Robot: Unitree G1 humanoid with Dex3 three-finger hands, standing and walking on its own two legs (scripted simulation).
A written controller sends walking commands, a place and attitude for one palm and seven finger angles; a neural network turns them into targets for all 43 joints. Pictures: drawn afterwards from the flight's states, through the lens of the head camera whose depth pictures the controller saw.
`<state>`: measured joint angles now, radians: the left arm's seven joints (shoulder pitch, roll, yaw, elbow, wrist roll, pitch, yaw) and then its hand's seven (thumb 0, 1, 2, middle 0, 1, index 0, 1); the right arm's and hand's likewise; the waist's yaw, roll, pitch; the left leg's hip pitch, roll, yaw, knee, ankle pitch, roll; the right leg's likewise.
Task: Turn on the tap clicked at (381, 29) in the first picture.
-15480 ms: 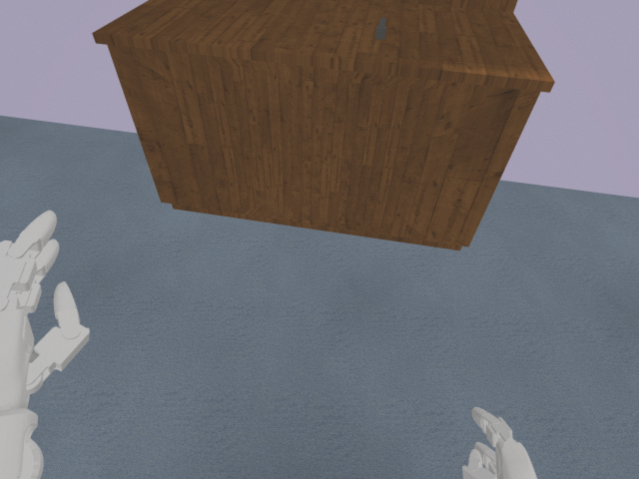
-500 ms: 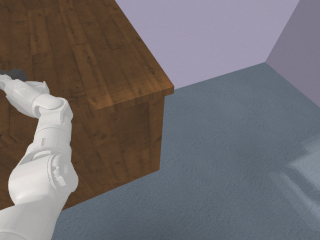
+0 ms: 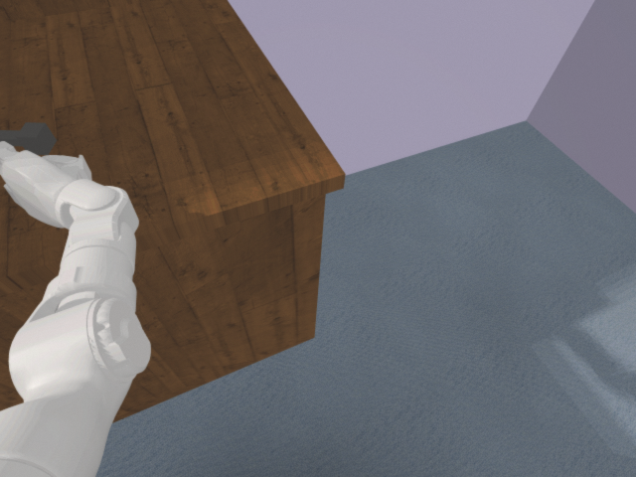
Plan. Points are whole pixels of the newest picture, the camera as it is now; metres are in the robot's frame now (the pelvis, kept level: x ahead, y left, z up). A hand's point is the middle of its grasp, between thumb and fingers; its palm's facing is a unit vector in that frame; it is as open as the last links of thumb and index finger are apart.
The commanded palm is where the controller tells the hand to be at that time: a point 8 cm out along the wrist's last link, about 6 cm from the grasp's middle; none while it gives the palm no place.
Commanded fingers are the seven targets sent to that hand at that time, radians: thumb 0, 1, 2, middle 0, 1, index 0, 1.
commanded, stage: push the lever round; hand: left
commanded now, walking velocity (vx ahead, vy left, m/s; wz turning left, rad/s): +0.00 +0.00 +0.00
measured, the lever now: (37, 138) +0.53 +0.31 +0.13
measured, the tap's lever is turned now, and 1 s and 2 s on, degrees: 66 86 86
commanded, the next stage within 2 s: lift the hand up off the lever in 0.10 s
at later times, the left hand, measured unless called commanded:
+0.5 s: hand (82, 150) +0.52 +0.26 +0.12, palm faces +0.82 -0.56 -0.12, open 7.8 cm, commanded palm +0.46 +0.28 +0.13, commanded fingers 0.00 0.90 0.90 -0.15 -0.15 -0.15 -0.15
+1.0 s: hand (75, 144) +0.52 +0.26 +0.14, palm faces +0.83 -0.55 -0.12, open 7.8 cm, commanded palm +0.45 +0.27 +0.15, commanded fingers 0.00 0.90 0.90 -0.15 -0.15 -0.15 -0.15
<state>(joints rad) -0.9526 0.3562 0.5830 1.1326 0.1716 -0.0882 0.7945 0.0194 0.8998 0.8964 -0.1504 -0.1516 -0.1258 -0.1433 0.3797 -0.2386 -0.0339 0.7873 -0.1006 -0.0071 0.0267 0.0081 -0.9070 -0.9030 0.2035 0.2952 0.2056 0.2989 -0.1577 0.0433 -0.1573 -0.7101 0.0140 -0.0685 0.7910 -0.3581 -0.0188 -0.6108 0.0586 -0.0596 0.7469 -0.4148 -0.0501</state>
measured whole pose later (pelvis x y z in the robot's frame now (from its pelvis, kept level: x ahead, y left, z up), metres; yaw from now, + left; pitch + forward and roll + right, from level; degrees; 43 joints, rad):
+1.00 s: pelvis +0.01 +0.01 +0.01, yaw -1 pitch +15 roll -2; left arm -0.98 0.35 0.59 1.10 0.16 -0.02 0.79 0.02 0.90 0.90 -0.15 -0.15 -0.15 -0.15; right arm 0.39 -0.24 -0.03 0.79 -0.10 -0.02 0.05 0.01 -0.91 -0.90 0.20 0.30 0.21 0.30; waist -0.16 0.05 -0.15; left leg -0.66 0.01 -0.05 0.74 -0.35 -0.01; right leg -0.55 0.05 -0.04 0.68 -0.39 -0.04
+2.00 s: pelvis +0.00 +0.00 +0.02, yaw +0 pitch +11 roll -1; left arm -1.00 0.35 0.55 1.05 0.14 0.09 0.78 0.02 0.90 0.90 -0.15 -0.15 -0.15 -0.15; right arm 0.37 -0.24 -0.03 0.83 -0.08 -0.06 0.00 0.01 -0.91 -0.90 0.20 0.30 0.21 0.30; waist -0.13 0.05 -0.13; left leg -0.56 0.01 -0.06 0.66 -0.30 -0.01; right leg -0.46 0.06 -0.05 0.61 -0.35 -0.05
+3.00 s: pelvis +0.00 +0.00 +0.03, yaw -4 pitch +1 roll +0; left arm -0.42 0.37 0.37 0.53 -0.08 0.06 0.15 0.02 0.90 0.90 -0.16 -0.17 -0.16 -0.17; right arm 0.33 -0.27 -0.02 0.72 0.04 -0.03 -0.09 0.01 -0.91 -0.90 0.20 0.30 0.20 0.30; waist -0.07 0.05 -0.06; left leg -0.25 0.03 0.01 0.48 -0.25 -0.01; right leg -0.19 0.06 0.02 0.45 -0.28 -0.04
